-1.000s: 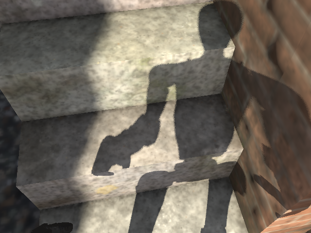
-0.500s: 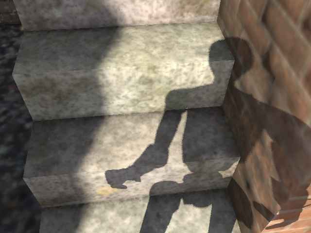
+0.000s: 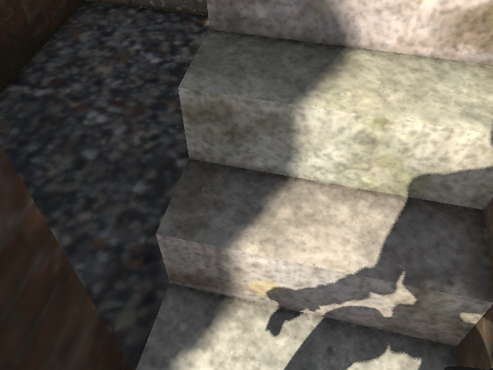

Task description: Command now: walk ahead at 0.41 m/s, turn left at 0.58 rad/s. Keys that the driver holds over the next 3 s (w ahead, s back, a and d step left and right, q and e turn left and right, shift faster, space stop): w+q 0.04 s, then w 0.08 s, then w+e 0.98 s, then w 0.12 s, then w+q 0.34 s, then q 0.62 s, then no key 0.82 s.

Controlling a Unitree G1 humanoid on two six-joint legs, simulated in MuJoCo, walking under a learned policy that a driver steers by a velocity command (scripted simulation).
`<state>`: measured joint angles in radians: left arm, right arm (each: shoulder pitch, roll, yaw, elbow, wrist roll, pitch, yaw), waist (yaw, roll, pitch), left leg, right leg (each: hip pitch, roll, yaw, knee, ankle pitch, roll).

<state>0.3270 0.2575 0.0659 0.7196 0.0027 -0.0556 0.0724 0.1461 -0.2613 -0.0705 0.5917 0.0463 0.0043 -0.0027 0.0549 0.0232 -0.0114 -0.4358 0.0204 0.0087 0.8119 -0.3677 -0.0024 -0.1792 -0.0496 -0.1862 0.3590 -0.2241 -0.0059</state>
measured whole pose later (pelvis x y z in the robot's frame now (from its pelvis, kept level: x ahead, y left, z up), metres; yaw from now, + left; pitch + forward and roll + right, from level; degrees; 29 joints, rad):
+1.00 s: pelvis +0.10 +0.05 -0.01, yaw -18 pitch +2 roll +0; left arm 0.21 0.17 0.08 0.60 0.04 0.02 0.04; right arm 0.18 -0.20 -0.02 0.65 -0.04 -0.04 -0.07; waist 0.00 -0.04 0.01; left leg -0.23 -0.03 0.10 0.45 -0.26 0.07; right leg -0.48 0.13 0.08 1.09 -0.44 -0.02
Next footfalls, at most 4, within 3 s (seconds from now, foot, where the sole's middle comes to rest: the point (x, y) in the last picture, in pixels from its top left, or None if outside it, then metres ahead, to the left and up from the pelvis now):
0.10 left None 0.05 0.12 -0.78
0.52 right None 0.11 -0.03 -0.78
0.92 left None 0.15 0.12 -0.78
1.38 right None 0.09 -0.12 -0.78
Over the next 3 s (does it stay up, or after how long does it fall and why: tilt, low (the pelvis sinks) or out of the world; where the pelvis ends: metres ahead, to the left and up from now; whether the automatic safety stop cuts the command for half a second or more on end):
stays up -0.04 0.00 -0.01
